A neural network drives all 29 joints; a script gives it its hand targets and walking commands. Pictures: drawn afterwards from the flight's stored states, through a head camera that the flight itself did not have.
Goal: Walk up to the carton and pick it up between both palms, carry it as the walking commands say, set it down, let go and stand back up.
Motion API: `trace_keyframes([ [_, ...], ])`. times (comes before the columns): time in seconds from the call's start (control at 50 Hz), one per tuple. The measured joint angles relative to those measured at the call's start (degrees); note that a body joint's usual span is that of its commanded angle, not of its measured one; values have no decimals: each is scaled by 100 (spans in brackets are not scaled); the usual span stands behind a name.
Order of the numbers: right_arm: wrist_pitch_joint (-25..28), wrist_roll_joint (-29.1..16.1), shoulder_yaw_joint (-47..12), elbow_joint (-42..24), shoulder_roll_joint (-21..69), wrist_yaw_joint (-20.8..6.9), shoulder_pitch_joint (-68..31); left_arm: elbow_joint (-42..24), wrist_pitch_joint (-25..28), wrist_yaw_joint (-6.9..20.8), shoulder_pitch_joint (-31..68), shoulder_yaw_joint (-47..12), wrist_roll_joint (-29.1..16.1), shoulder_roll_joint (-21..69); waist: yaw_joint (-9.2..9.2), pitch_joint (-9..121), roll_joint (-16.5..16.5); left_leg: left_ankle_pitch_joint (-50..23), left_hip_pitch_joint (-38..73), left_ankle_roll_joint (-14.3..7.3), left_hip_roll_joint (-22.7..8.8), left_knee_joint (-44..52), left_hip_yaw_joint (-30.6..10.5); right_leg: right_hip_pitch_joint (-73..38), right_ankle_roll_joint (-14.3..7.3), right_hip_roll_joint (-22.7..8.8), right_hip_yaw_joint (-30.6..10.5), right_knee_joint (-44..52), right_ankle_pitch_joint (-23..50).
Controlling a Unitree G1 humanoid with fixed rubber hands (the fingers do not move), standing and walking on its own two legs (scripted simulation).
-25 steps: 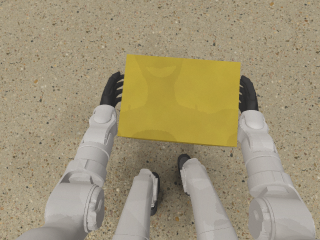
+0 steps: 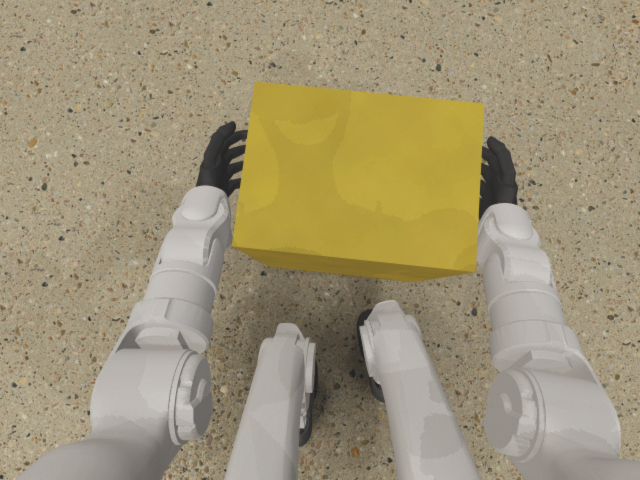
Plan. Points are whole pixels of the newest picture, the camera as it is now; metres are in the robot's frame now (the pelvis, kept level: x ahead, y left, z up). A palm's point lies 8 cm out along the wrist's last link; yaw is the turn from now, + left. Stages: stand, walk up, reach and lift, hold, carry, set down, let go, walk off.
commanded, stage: set down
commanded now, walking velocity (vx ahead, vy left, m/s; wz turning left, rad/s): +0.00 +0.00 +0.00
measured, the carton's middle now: (351, 204) +0.43 -0.05 -0.20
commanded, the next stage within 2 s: none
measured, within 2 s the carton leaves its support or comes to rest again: neither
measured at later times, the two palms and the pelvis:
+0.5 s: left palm (250, 179) +0.48 +0.09 -0.19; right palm (487, 198) +0.43 -0.25 -0.21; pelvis -0.03 -0.02 -0.07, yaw +2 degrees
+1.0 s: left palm (252, 169) +0.52 +0.10 -0.27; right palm (459, 190) +0.46 -0.23 -0.29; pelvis -0.06 -0.01 -0.13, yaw +1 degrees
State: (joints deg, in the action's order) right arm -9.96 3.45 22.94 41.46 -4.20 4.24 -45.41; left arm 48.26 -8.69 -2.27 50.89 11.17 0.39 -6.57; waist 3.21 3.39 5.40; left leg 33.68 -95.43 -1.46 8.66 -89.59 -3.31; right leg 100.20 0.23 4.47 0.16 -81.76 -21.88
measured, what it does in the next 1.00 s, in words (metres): lowers itself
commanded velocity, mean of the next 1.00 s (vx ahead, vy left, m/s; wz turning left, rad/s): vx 0.00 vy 0.00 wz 0.00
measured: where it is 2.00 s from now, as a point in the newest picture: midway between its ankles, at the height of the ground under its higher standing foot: (340, 392)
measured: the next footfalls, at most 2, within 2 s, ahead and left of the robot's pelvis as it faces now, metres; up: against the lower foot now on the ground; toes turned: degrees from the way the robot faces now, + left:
none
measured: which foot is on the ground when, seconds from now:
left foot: down 0.00-1.00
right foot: down 0.00-1.00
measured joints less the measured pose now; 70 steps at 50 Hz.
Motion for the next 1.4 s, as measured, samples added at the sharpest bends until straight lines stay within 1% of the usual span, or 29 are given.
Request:
trace_keyframes([
  [0.1,69,0,0,-155,-167,-87,-22,-160,-96,-206,246,-277,-179,-1,1,-202,36,78,-216,0,16,-333,14,211,21,0,28,-298,-55],
  [0.18,46,0,0,-140,-298,-109,-189,-120,-179,-269,532,-286,-180,-2,2,-223,46,101,-444,0,24,-551,49,456,22,0,29,-524,-56],
  [0.26,-105,0,15,27,-464,-149,-551,125,-182,-317,852,-159,-180,-4,2,-249,50,115,-678,0,31,-767,87,718,17,0,29,-763,-53],
  [0.34,-259,0,82,182,-544,-185,-936,271,-177,-314,1072,45,-180,-28,1,-371,50,130,-885,0,39,-959,125,960,-20,-2,29,-991,-51],
  [0.46,-299,0,97,179,-558,-149,-1203,271,-205,-261,1316,45,-180,-166,2,-615,37,168,-1182,45,45,-1250,178,1304,-70,-2,29,-1319,-52],
  [0.52,-286,0,97,170,-610,-119,-1371,271,-272,-240,1576,45,-180,-241,2,-982,34,187,-1199,54,48,-1421,210,1332,-75,-2,28,-1489,-54],
  [0.62,-426,0,97,-100,-735,-40,-1823,258,-343,-191,2207,45,-180,-431,2,-1836,18,203,-1199,54,53,-1757,271,1334,-75,-2,29,-1795,-41],
  [0.66,-507,0,96,-293,-794,-5,-2094,104,-411,-176,2496,43,-242,-544,13,-2280,-21,197,-1197,54,53,-1895,299,1331,-71,-2,27,-1920,-18],
  [0.74,-575,-6,96,-754,-964,55,-2819,-446,-526,-176,3159,33,-359,-817,46,-3453,-141,159,-1105,54,54,-2161,349,1232,-48,-3,26,-2152,50],
  [0.8,-817,-77,97,-757,-959,79,-2912,-490,-753,-195,3178,26,-414,-867,47,-3407,-147,165,-1416,54,55,-2366,364,1534,-31,-7,47,-2323,65],
  [0.84,-1047,-138,94,-756,-958,96,-2910,-499,-989,-250,3173,-96,-510,-924,47,-3397,-146,211,-1438,54,54,-2469,364,1556,-21,-8,64,-2409,33],
  [0.88,-1117,-165,69,-762,-973,108,-2913,-526,-1088,-290,3192,-204,-539,-971,47,-3373,-146,237,-1438,54,54,-2527,370,1556,-16,-8,68,-2461,12],
  [0.94,-995,-171,68,-633,-1006,104,-2994,-521,-1092,-311,3291,-210,-541,-996,46,-3348,-144,235,-1440,54,54,-2561,376,1556,-16,-8,68,-2490,12],
  [0.98,-862,-172,68,-371,-1049,82,-3102,-392,-1087,-324,3399,-209,-541,-1020,47,-3339,-133,236,-1441,54,54,-2588,376,1557,-16,-9,73,-2514,12],
  [1.06,-759,-172,122,289,-1146,33,-3321,271,-1031,-321,3675,-209,-541,-1043,47,-3329,-108,254,-1461,54,54,-2657,376,1582,-16,-11,86,-2577,9],
  [1.1,-737,-172,134,471,-1163,12,-3342,483,-1006,-309,3725,-209,-541,-1044,48,-3328,-100,266,-1517,54,54,-2708,376,1642,-16,-13,96,-2625,4],
  [1.24,-696,-171,134,447,-1183,6,-3384,539,-851,-290,3732,-210,-541,-1046,51,-3356,-92,314,-1829,54,54,-3007,407,1967,-16,-22,125,-2903,-7],
  [1.4,-708,-171,134,438,-1221,5,-3483,540,-830,-300,3819,-227,-542,-1071,68,-3352,-90,367,-1919,54,56,-3246,409,2053,-16,-35,169,-3105,-35],
])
